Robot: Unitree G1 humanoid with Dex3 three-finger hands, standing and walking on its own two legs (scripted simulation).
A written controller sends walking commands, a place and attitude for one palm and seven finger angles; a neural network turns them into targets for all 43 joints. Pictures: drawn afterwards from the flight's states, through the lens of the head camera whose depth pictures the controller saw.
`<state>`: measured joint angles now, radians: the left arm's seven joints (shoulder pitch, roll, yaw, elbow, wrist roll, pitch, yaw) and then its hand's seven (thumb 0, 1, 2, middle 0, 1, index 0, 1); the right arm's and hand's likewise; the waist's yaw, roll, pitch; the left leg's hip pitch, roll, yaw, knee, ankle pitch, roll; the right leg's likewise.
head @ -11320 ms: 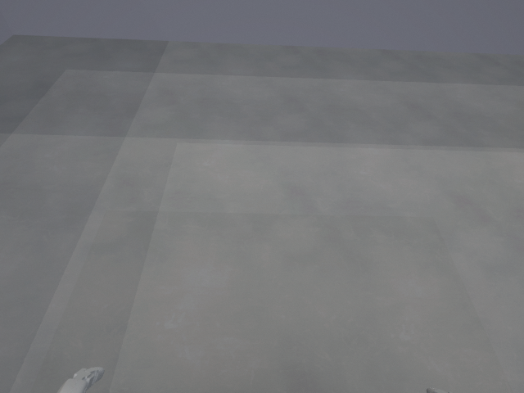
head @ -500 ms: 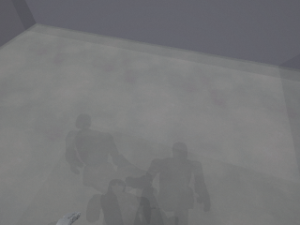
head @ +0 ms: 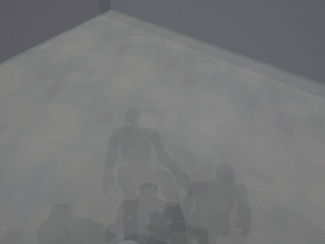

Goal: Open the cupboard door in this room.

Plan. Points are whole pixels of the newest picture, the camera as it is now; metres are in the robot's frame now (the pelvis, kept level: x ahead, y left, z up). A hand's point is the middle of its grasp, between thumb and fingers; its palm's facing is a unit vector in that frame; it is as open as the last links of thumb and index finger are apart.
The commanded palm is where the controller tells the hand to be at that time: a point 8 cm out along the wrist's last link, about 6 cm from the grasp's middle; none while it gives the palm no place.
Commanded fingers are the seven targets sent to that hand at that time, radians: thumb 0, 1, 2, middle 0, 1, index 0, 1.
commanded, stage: turn or walk to find it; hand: left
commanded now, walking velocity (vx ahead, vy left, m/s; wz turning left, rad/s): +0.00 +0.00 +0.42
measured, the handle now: out of the picture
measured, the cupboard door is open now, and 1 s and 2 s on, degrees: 0 0 0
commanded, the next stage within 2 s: none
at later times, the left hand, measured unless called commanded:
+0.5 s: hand out of the picture +0.05 +0.25 -0.16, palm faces +0.19 -0.95 -0.25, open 7.4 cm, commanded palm none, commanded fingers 0.00 0.90 0.90 -0.20 -0.30 -0.20 -0.30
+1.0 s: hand out of the picture -0.08 +0.19 -0.16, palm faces +0.43 -0.87 -0.25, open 7.4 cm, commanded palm none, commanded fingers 0.00 0.90 0.90 -0.20 -0.30 -0.20 -0.30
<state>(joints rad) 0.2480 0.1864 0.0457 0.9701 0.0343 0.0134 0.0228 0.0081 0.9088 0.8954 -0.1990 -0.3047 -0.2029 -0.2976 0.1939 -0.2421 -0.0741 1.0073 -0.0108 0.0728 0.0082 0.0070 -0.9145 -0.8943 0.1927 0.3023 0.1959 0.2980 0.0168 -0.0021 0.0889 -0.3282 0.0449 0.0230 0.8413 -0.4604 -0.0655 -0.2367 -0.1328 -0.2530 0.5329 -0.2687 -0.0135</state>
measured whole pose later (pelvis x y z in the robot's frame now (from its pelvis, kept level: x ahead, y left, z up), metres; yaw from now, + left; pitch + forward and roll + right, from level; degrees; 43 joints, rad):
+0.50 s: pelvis -0.02 +0.03 +0.00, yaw +10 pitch -1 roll -1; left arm 0.12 0.23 0.06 0.95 0.01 0.06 0.02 0.01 0.91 0.90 -0.19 -0.30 -0.20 -0.30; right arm 0.22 -0.18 -0.04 0.97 -0.02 0.02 -0.01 0.00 -0.91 -0.89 0.20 0.30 0.20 0.30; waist -0.03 -0.01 0.07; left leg -0.22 -0.05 -0.05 0.46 -0.22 0.05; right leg -0.39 -0.06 -0.01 0.90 -0.45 0.09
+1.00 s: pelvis -0.05 +0.00 +0.00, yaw +25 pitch -1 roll +1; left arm 0.23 0.17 0.04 0.96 0.03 0.01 0.02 0.01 0.91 0.90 -0.20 -0.30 -0.20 -0.30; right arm 0.23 -0.25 -0.08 1.01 -0.01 0.08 0.01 0.01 -0.91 -0.89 0.19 0.30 0.20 0.30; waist 0.00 0.01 0.08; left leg -0.37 0.05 0.00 0.92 -0.45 -0.07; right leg -0.22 -0.13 -0.21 0.52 -0.28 0.00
